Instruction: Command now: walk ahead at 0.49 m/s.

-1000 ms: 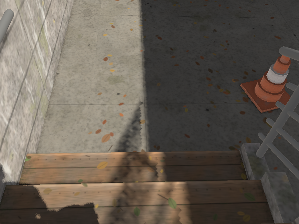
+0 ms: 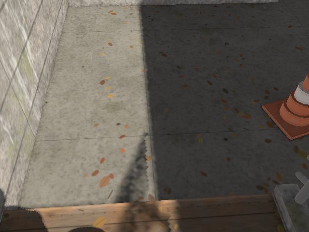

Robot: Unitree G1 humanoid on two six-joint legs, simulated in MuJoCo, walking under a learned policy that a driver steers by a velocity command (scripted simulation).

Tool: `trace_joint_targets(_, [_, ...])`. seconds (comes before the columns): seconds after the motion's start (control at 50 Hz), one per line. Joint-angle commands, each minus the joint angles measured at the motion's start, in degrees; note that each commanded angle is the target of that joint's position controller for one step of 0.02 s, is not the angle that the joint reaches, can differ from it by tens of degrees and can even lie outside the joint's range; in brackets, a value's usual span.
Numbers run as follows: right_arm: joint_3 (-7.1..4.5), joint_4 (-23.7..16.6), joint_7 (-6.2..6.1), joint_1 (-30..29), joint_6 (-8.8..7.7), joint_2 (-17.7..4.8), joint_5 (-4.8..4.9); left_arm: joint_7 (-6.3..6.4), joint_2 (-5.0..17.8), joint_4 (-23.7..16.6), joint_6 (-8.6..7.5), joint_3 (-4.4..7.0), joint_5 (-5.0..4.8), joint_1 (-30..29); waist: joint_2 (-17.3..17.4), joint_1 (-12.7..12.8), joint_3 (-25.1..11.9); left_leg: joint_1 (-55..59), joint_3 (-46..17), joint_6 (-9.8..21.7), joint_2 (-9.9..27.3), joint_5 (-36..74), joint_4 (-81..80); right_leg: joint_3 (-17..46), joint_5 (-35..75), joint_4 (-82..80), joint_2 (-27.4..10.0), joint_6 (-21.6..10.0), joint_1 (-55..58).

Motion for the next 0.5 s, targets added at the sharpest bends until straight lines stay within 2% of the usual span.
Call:
trace_joint_targets(0.02, [2.05,-3.7,-2.11,-4.51,-4.15,1.56,2.66,-0.29,-0.92,-2.64,0.61,-0.66,1.67,-0.24,2.67,1.05,5.63,-17.77,-11.53,12.87,13.24,1.28,-16.74,0.96,24.52,-31.17,-4.57,-1.68,2.93])
trace_joint_targets(0.04, [2.19,-1.05,-1.97,0.64,-4.46,0.08,1.7,-0.88,-0.06,-2.66,1.05,-0.61,1.53,-1.37,5.65,0.32,5.11,-18.91,-13.15,13.42,12.68,2.56,-14.07,-0.11,26.6,-28.46,-4.03,-0.48,3.34])
trace_joint_targets(0.06, [2.18,0.31,-1.87,3.18,-4.54,-0.54,0.24,-1.31,-0.61,-2.82,0.95,-1.26,1.8,0.04,4.63,1.11,4.57,-16.11,-15.82,14.2,14.41,9.35,-9.41,2.05,29.49,-28.67,-4.16,0.33,0.28])
trace_joint_targets(0.08, [1.86,0.24,-1.68,5.14,-4.48,-2.58,-0.63,-1.49,-0.02,-2.32,0.6,-1.22,2.11,1.27,2.32,1.11,3.07,-14.66,-14.47,13.72,14.04,14.66,-5.94,0.57,28.87,-28.93,-2.79,1.43,1.1])
trace_joint_targets(0.1, [2.74,2.49,-2.76,10.59,-4.85,0.36,0.14,-1.3,0.57,-4.28,0.19,-1.46,2.67,-5.3,0.49,-3.18,3.31,0.87,-16.76,12.75,14.94,11.36,-2.54,5.94,38.7,-39.57,-5.74,2.92,-13.37])
trace_joint_targets(0.12, [3.58,4.51,-3.32,15.62,-4.65,1.77,0.8,-0.62,0.81,-5.71,0.16,-1.63,2.33,-10.93,1.35,-5.71,5.04,8.54,-21.08,13.27,17.09,9.36,0.11,6.5,40.46,-43.71,-6.48,4.16,-22.51])
trace_joint_targets(0.14, [4.19,3.1,-4.04,14.37,-4.17,2.8,0.99,-0.22,1.9,-6.08,-0.14,-1.96,2.01,-14.8,-1.52,-6.73,4.61,4.16,-17.53,11.43,13.58,4.8,3.94,4.79,51.54,-55.64,-5.87,4.31,-16.6])
trace_joint_targets(0.16, [4.41,3.72,-3.31,15.54,-3.44,1.58,0.06,-0.24,0.45,-6.01,0.12,-2.37,1.66,-15.97,1.86,-5.81,4.68,-7.28,-16.42,11.16,11.48,1.67,3.08,0.98,54.8,-53.64,-3.58,3.94,-3.57])
trace_joint_targets(0.18, [4.54,3.13,-2.14,12.63,-2.81,0.84,-0.54,-0.65,1.52,-6.35,0.25,-2.2,1.56,-15.41,4.31,-3.91,5.02,-16.4,-15.61,11.09,10.47,-1.79,1.75,-0.8,53.24,-50.41,-2.48,3.14,5.38])
trace_joint_targets(0.2, [4.61,1.95,-1.59,10.35,-2.55,0.38,-0.4,-1.11,3.82,-6.93,0.59,-1.72,2.2,-15.83,4.33,-3.13,6.42,-19.4,-16.45,11.09,10.65,-4.88,2.22,-1.67,50.03,-49.19,-1.58,2.72,7.86])
trace_joint_targets(0.22, [4.94,1.47,-1.64,10.56,-2.59,0.99,-0.28,-0.75,4.83,-7.73,1.05,-1.47,2.38,-17.4,3.31,-3.7,6.71,-17.5,-16.78,10.72,10.99,-6.55,3.81,-1.45,46.56,-50.86,-2.06,2.94,8.37])
trace_joint_targets(0.24, [5.09,2.23,-2.12,12.74,-2.93,1.35,0.37,-0.28,4.83,-9.21,0.99,-1.55,2.23,-20.06,3.4,-4.84,7.64,-12.45,-18.61,10.81,12.06,-5.6,5.62,-1.37,42.05,-53.69,-1.76,3.5,6.32])
trace_joint_targets(0.26, [4.81,3.43,-3.04,15.64,-2.99,1.39,0.87,-0.04,4.33,-10.56,0.84,-1.99,1.56,-23.94,2.85,-7.47,9.02,-6.2,-18.82,9.74,11.94,-4.73,8.24,-1.3,39.39,-60.47,-1.92,4.09,4.36])
trace_joint_targets(0.28, [4.36,4.27,-3.76,18.08,-2.75,0.37,1.33,-0.19,3.81,-11.05,0.89,-2.32,1.18,-26.81,3.11,-9.49,9.65,0.13,-19.74,9.14,12.16,-2.65,10.64,-1.83,36.27,-66.17,-1.65,4.6,2.56])
trace_joint_targets(0.32, [2.95,4.69,-3.61,17.99,-1.33,-1.98,1.46,-0.53,2.94,-11.04,1.01,-2.35,1.15,-28.23,4.46,-10.7,9.51,3.91,-20.41,8.24,12.09,4.9,13.96,-3.61,28.0,-72.41,-0.69,4.06,8.8])
trace_joint_targets(0.34, [2.21,4.62,-2.9,17.18,-0.67,-3.11,1.81,-0.37,3.0,-9.74,0.69,-2.09,0.72,-25.58,3.51,-9.75,8.72,4.69,-19.79,8.06,11.64,11.47,17.03,-4.63,26.04,-75.75,0.17,3.81,14.75])
trace_joint_targets(0.36, [2.2,5.09,-1.78,14.84,0.15,-3.41,0.82,-0.05,5.12,-3.43,0.21,-0.78,-0.41,-13.19,-0.26,-4.59,6.51,2.62,-17.08,5.74,10.08,10.69,28.34,-2.92,37.26,-80.99,-1.75,2.97,27.12])
trace_joint_targets(0.38, [2.25,5.43,0.48,13.98,0.92,-3.72,-0.82,0.78,9.17,2.31,-0.52,1.77,-0.25,5.72,-1.96,3.45,2.6,-6.63,-13.27,3.3,7.52,14.13,40.98,-6.49,44.67,-80.24,-0.89,1.28,48.09])
trace_joint_targets(0.4, [2.56,6.76,3.05,15.75,0.82,-0.47,-1.29,0.89,12.9,6.75,-0.36,4.21,0.71,25.77,-11.36,12.06,-6.87,-25.19,-9.59,-2.01,0.64,-5.0,67.94,-2.48,59.61,-68.55,-7.16,-7.94,75.95])
trace_joint_targets(0.42, [2.41,5.68,4.68,22.53,0.44,4.05,1.24,-0.25,18.22,6.51,0.25,5.44,-0.18,24.65,-13.76,5.15,-20.84,-34.34,-7.03,-3.58,-0.29,-29.62,85.93,4.42,81.0,-51.56,-16.3,-15.74,88.58])
trace_joint_targets(0.44, [1.44,-0.16,5.11,12.43,-0.11,-0.18,2.62,-0.52,17.2,6.18,1.07,5.83,1.34,23.19,-7.69,8.23,-17.4,-47.36,-6.73,-4.41,-0.94,-30.64,91.49,12.78,71.4,-55.61,-18.92,-18.55,87.17])
trace_joint_targets(0.46, [1.29,-4.87,4.05,2.39,-0.58,-1.92,3.56,-0.46,14.47,4.79,1.47,5.5,0.59,17.38,-3.58,8.9,-10.1,-55.36,-6.59,-3.29,2.16,-25.45,86.81,15.45,42.47,-63.5,-21.17,-17.6,76.53])
trace_joint_targets(0.48, [1.43,-6.16,1.96,0.31,-0.88,-1.62,3.06,-0.33,6.95,2.45,1.1,2.98,0.42,7.51,3.81,3.77,-1.22,-51.24,-10.87,-1.08,7.25,-11.42,72.82,14.64,19.0,-69.94,-19.54,-13.32,56.78])
trace_joint_targets(0.5, [1.24,-5.02,0.37,0.59,-0.98,-1.1,2.24,-0.56,3.85,1.41,0.84,1.48,1.39,1.81,5.08,-0.09,3.65,-41.2,-11.71,0.15,9.37,-5.52,65.04,12.51,17.94,-72.75,-18.17,-14.13,38.98])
